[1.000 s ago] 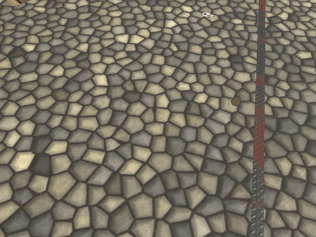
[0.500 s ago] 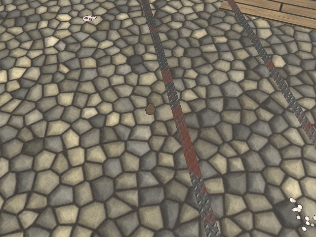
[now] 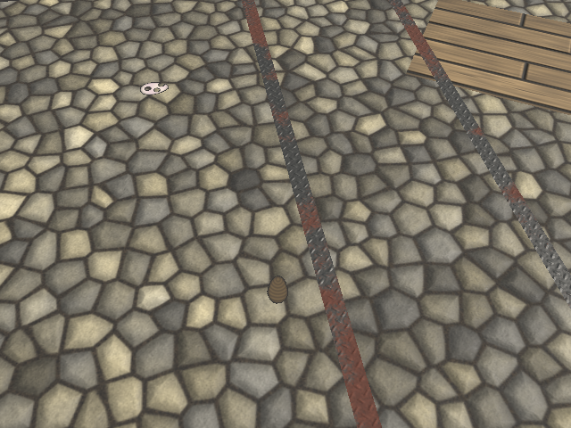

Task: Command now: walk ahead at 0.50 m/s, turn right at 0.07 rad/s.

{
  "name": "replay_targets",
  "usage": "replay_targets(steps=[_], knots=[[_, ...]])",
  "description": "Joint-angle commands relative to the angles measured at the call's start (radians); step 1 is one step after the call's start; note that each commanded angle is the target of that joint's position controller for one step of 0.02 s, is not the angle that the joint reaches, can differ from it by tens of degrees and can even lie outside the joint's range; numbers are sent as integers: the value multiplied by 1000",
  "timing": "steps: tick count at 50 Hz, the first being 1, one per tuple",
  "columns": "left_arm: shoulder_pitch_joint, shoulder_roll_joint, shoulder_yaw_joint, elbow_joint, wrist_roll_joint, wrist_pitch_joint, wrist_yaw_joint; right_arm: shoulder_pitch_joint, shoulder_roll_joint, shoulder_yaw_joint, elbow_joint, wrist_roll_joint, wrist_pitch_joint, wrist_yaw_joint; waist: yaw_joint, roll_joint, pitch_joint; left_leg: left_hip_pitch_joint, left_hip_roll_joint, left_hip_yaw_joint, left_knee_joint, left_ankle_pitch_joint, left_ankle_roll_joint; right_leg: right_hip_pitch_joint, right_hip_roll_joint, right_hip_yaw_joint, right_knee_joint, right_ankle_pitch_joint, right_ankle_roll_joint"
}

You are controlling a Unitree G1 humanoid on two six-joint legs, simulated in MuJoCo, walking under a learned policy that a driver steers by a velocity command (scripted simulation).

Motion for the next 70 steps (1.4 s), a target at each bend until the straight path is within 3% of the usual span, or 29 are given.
replay_targets(steps=[1,2,4,7,11,18,21,23,24,25,26,27,28,29,31,35,39,46,49,51,52,53,54,55,57,59,62,66,70], knots=[[-7,118,24,-87,9,-18,-2,251,-169,-60,32,27,6,-3,-96,85,-137,537,384,-609,-294,-147,207,-541,-58,48,500,47,-6],[-52,100,15,-94,10,-19,-9,203,-121,-47,32,22,1,1,-84,33,-77,440,336,-499,-325,-66,185,-527,-95,32,449,97,-4],[-55,80,11,-93,24,1,-21,185,-86,-33,58,23,-10,-4,-40,75,-33,325,252,-346,-372,49,134,-463,-141,4,359,127,12],[-63,57,4,-87,30,22,-34,234,-106,-37,97,33,-32,0,-27,82,-32,301,228,-265,-417,160,145,-465,-157,-34,302,169,39],[-238,45,-6,-139,28,24,-41,285,-110,-38,138,37,-33,2,-55,72,23,327,194,-188,-476,167,142,-580,-200,-78,123,308,75],[-442,29,-21,-194,16,13,-40,378,-125,-39,199,31,-29,-2,-110,81,34,430,205,-130,-427,310,111,-511,-161,-131,-183,424,60],[-435,48,-13,-199,19,6,-34,369,-140,-43,214,24,-22,-12,-88,87,32,504,242,-137,-357,436,98,-462,-138,-132,-240,331,20],[-274,68,2,-146,26,-6,-23,340,-151,-44,219,24,-16,-16,-9,75,-47,504,217,-101,-156,654,71,-249,-81,-156,-322,291,-19],[-108,104,19,-89,39,-18,-13,340,-135,-38,217,27,-14,-16,53,39,-146,410,171,-64,42,590,50,-19,-104,-124,-348,302,-52],[50,196,44,-68,63,-23,1,357,-70,-18,171,45,-17,-12,93,-100,-287,155,94,-10,372,233,16,265,-366,192,-377,190,-127],[64,253,62,-54,42,-11,-3,442,-40,-17,174,51,-15,-10,49,-261,-357,-106,-67,-40,627,-419,0,385,-540,591,-503,184,-231],[-24,182,49,-61,9,-3,-7,352,-127,-40,179,26,-6,-17,28,-89,-218,-188,3,-138,676,-358,15,275,-479,507,-521,118,-195],[-113,124,33,-73,4,-5,-11,295,-111,-39,162,27,-12,-8,-2,-57,-102,-189,41,-135,642,-264,18,134,-440,369,-551,160,-172],[-159,82,22,-74,8,-11,-14,272,-90,-34,161,30,-12,-4,-29,-39,-56,-152,74,-127,586,-205,14,42,-389,273,-591,230,-141],[-170,49,12,-53,2,-24,-10,295,-66,-29,178,8,10,7,-72,-69,-29,-68,101,-113,524,-164,-11,-64,-325,149,-635,341,-106],[-100,80,22,-8,-1,-49,-8,220,-50,-28,162,9,33,23,-76,-45,-3,-137,112,-97,470,-71,-43,-64,-312,46,-693,434,-117],[-45,66,17,23,3,-49,-5,81,-46,-27,120,19,35,25,-47,-38,42,-232,97,-114,337,63,-52,-25,-296,-57,-716,480,-88],[34,66,12,74,8,-48,15,-105,-21,-5,47,11,24,35,0,-40,73,-196,65,9,64,124,-3,123,-323,-192,-659,715,-57],[15,96,17,80,13,-38,27,-61,-37,-14,47,8,22,32,-37,-68,28,-100,2,65,22,-7,54,207,-343,-239,-502,1091,-40],[-4,123,25,75,18,-22,30,98,-70,-34,91,4,18,24,-104,-83,-71,79,-69,90,-10,-91,105,208,-345,-268,-235,1269,-32],[-19,131,27,62,14,-15,29,251,-106,-55,136,-7,12,18,-174,-57,-152,295,-67,42,-81,-62,146,94,-328,-285,-12,1137,-11],[-22,88,14,13,-3,-22,21,383,-213,-91,154,-17,14,2,-218,70,-265,579,155,-271,-111,-151,240,-193,-267,-304,335,763,26],[-26,51,14,-43,-9,-33,2,332,-273,-108,138,9,26,1,-149,257,-334,768,378,-807,-254,-36,385,-553,-29,-187,649,-79,70],[-131,97,22,-62,10,-40,-1,306,-249,-105,144,35,35,0,-160,81,-252,722,339,-706,-274,-20,352,-663,-107,-24,659,-5,53],[-161,76,16,-74,0,-57,-5,210,-151,-81,139,34,33,-8,-87,-24,-57,456,271,-500,-324,113,270,-619,-184,-31,486,118,55],[-116,54,13,-58,26,-18,-2,153,-104,-62,131,39,17,-14,-24,-16,-26,307,205,-343,-328,431,224,-486,-203,-41,391,118,86],[-100,29,11,-59,28,20,-4,190,-130,-62,149,38,-8,-8,-5,15,-48,265,160,-227,-304,765,199,-437,-180,-80,289,156,114],[-204,26,6,-89,18,30,-6,226,-124,-51,163,35,3,-13,-43,75,-59,306,108,-157,-284,824,116,-448,-164,-110,93,301,114],[-280,31,-1,-103,6,27,1,262,-117,-41,184,29,13,-26,-90,92,-71,401,125,-165,-255,808,79,-430,-141,-115,-68,392,90]])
